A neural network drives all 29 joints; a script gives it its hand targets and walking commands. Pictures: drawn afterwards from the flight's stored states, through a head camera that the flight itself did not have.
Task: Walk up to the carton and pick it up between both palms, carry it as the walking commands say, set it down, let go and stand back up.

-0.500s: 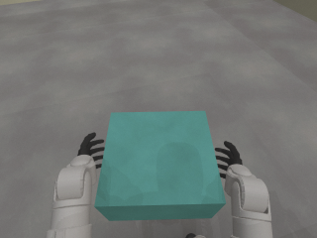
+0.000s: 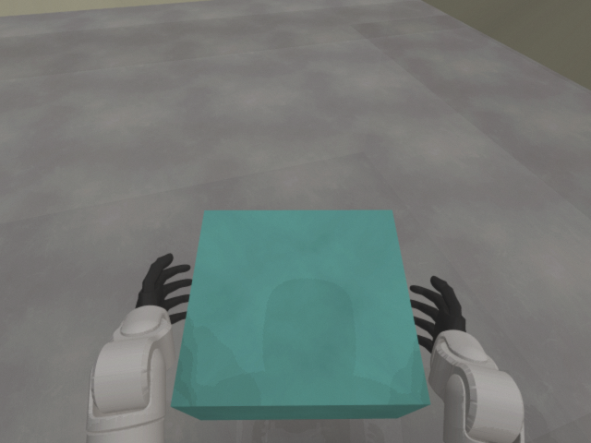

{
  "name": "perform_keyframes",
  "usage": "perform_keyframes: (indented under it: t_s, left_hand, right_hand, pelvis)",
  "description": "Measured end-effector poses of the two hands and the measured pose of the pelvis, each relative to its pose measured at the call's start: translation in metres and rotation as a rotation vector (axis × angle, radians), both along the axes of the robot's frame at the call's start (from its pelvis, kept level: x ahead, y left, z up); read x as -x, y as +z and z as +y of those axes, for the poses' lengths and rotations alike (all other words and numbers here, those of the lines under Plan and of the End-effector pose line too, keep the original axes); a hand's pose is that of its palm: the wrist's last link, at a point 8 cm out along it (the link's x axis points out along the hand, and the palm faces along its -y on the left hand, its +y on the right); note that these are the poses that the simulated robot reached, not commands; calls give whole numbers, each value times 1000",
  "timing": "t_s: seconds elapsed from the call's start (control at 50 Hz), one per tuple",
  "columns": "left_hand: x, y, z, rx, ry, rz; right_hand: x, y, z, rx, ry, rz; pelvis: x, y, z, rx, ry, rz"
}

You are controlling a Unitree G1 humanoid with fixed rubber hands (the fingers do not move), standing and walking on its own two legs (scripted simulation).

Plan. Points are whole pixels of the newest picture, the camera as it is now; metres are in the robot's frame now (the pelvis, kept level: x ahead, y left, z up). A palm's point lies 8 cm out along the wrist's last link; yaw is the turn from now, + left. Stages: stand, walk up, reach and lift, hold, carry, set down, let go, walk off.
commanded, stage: carry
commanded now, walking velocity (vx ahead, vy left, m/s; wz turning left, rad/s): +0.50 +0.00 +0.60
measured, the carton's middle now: (298, 312) +0.31 +0.00 +0.00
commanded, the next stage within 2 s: none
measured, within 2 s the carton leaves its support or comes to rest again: neither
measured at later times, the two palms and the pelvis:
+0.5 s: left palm (117, 248) +0.36 +0.26 +0.08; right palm (359, 218) +0.44 -0.09 +0.07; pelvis +0.13 +0.00 +0.01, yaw +13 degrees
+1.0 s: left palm (89, 156) +0.60 +0.40 +0.06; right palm (264, 127) +0.75 +0.08 +0.03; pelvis +0.45 +0.12 -0.01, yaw +28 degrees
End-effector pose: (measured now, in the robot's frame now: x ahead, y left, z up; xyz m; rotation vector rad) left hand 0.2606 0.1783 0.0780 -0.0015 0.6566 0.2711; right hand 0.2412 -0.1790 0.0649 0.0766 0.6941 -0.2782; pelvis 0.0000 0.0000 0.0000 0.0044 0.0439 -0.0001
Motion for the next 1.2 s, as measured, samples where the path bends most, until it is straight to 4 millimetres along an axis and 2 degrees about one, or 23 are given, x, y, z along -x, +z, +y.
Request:
perform_keyframes:
  t_s: [0.06,0.12,0.24,0.3,0.36,0.44,0.54,0.66,0.72,0.76,0.82,0.9,0.98,1.04,1.12,1.2]
  left_hand:
    - [-3,19,7,8,15,-29]
    - [-13,27,10,3,30,-12]
    - [-47,23,5,-25,68,57]
    - [-58,16,9,-22,116,97]
    - [-64,9,23,-14,171,137]
    - [-78,5,54,11,249,121]
    - [-115,4,88,37,311,82]
    - [-179,-2,96,35,363,71]
    - [-204,-4,107,14,392,90]
    - [-220,-5,122,7,420,93]
    - [-245,-6,152,12,484,53]
    - [-284,-12,193,-5,534,9]
    - [-327,-20,220,17,549,104]
    - [-366,-25,236,58,559,130]
    - [-428,-29,265,75,573,82]
    - [-484,-24,300,42,641,9]
  right_hand:
    - [-7,19,7,-10,5,-29]
    - [-23,26,10,16,44,-12]
    - [-69,12,5,8,96,56]
    - [-97,8,10,21,153,96]
    - [-126,7,26,19,199,135]
    - [-165,7,60,21,254,124]
    - [-216,6,96,21,289,93]
    - [-292,-8,109,-6,319,88]
    - [-331,-13,123,-11,360,105]
    - [-359,-13,142,-14,389,108]
    - [-405,-11,181,-21,443,72]
    - [-462,-19,230,-39,494,29]
    - [-502,-34,256,-16,507,126]
    - [-539,-32,271,-3,489,159]
    - [-611,-23,305,14,504,111]
    - [-693,-20,354,2,593,35]
  pelvis:
    - [-7,5,0,10,5,-1]
    - [-22,8,-3,5,19,9]
    - [-57,5,-12,33,93,21]
    - [-68,8,-11,41,156,35]
    - [-81,15,-7,24,179,52]
    - [-107,14,1,17,206,55]
    - [-153,12,8,-4,238,86]
    - [-222,3,19,19,339,106]
    - [-261,2,30,10,399,105]
    - [-288,1,39,-11,419,106]
    - [-327,-5,56,-42,434,90]
    - [-384,-20,89,-65,439,58]
    - [-440,-10,116,-16,479,48]
    - [-482,-2,134,9,519,44]
    - [-544,-5,151,25,565,39]
    - [-611,-14,168,55,679,30]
